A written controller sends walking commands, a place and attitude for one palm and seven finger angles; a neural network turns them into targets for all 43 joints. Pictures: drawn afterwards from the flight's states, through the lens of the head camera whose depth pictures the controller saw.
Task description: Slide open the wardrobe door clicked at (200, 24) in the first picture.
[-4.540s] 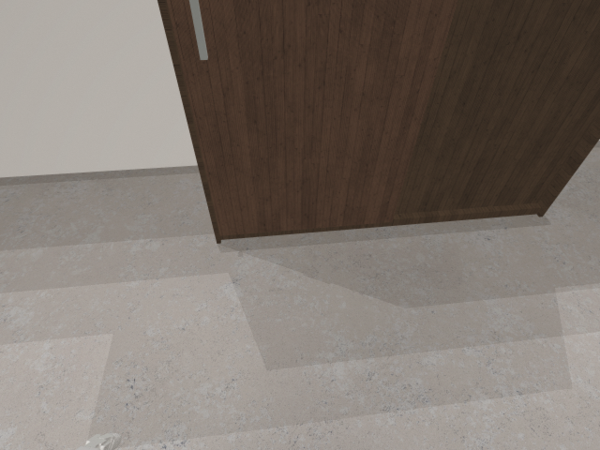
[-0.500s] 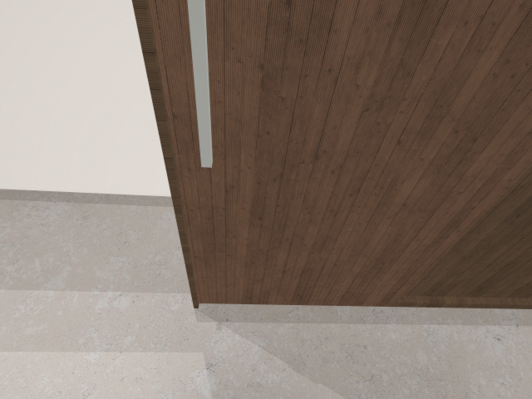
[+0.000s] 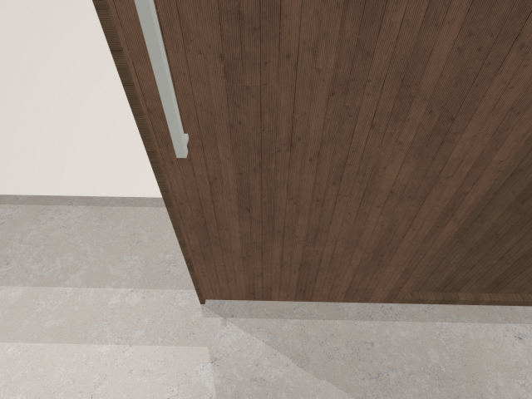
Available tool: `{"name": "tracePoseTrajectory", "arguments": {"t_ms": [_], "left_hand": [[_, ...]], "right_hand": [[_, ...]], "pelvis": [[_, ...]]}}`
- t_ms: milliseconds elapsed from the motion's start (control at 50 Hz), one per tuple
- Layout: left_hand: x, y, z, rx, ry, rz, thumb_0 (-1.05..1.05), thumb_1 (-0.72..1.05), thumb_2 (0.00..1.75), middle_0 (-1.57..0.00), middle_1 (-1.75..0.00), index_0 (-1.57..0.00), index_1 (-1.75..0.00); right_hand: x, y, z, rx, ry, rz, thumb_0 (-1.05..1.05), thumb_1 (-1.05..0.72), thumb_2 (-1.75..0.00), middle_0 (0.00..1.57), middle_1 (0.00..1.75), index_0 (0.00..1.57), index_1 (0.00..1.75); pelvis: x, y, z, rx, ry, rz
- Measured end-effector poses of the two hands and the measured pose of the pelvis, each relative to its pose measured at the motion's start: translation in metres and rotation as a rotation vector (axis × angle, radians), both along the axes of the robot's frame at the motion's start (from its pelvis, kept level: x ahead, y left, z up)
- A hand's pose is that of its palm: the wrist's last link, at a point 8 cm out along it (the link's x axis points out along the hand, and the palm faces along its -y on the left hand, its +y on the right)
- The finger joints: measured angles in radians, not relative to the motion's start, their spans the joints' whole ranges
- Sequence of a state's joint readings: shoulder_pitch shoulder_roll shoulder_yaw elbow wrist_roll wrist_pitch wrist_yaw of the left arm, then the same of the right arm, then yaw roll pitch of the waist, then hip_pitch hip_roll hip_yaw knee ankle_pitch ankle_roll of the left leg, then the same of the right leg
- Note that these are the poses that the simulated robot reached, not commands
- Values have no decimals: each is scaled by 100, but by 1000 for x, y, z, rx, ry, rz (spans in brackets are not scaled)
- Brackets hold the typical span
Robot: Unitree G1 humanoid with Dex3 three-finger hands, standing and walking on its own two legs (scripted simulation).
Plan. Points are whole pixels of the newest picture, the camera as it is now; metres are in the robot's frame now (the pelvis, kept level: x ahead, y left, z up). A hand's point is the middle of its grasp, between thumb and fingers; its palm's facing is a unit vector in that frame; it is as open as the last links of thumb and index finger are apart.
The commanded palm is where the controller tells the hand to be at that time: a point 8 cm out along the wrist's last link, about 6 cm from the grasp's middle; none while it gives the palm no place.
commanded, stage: come to a stop and stand still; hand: left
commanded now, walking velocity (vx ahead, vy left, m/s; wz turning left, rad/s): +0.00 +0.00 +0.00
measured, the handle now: (168, 82) +0.56 +0.20 +0.20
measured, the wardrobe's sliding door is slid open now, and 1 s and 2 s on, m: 0.00 0.00 0.00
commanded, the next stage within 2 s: look again from close up in 0.84 s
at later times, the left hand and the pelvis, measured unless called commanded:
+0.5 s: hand out of the picture +0.00 +0.20 -0.17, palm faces +0.00 -0.98 -0.21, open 7.3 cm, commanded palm none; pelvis -0.01 +0.03 +0.00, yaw -1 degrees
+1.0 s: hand out of the picture +0.01 +0.22 -0.17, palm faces -0.03 -0.98 -0.20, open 7.3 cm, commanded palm none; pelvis +0.00 +0.04 +0.00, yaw -2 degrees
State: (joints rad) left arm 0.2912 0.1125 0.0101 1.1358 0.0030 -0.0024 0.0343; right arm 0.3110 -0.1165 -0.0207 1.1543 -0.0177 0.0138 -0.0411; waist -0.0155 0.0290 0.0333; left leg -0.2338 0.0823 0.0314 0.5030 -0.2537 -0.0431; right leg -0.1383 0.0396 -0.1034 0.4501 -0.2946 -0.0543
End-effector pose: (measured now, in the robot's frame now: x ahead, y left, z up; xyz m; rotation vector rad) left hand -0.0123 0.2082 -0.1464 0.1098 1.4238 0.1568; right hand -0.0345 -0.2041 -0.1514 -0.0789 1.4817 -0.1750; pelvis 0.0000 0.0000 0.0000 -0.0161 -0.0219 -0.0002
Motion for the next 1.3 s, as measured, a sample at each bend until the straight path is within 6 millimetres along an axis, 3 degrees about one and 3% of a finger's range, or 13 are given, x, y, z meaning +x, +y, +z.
{"name": "tracePoseTrajectory", "arguments": {"t_ms": [160,300,500,640,800,1020,1300], "left_hand": [[-22,-15,1,-40,52,19,1,92,90,-20,-30,-20,-30],[-26,-3,2,-12,13,-21,0,91,90,-21,-30,-20,-30],[5,45,4,41,-87,-57,0,91,90,-20,-30,-20,-30],[17,63,8,56,-98,-82,0,91,90,-20,-30,-20,-30],[16,65,7,48,-66,-83,0,91,90,-20,-30,-20,-30],[18,58,4,27,-40,-79,0,91,90,-20,-30,-20,-30],[36,60,7,49,-70,-89,0,91,90,-20,-30,-20,-30]], "right_hand": [[20,-7,6,-27,-44,27,2,-93,-90,20,29,20,30],[33,-13,4,-46,-128,33,2,-93,-90,20,29,20,30],[25,11,6,-41,-170,50,1,-94,-90,19,29,20,30],[10,24,7,-22,-122,53,1,-93,-90,20,29,20,30],[11,27,8,-24,-96,53,1,-91,-90,20,29,20,30],[41,17,11,-52,-136,68,1,-91,-90,20,29,20,30],[69,2,15,-70,-181,85,0,-91,-90,20,29,20,30]], "pelvis": [[-2,-1,4,15,-14,-15],[-10,10,0,-14,-3,-23],[-15,31,-1,11,-8,-26],[-16,39,1,18,8,-30],[-11,42,1,19,13,-33],[-3,41,2,21,13,-38],[4,34,3,23,11,-39]]}}
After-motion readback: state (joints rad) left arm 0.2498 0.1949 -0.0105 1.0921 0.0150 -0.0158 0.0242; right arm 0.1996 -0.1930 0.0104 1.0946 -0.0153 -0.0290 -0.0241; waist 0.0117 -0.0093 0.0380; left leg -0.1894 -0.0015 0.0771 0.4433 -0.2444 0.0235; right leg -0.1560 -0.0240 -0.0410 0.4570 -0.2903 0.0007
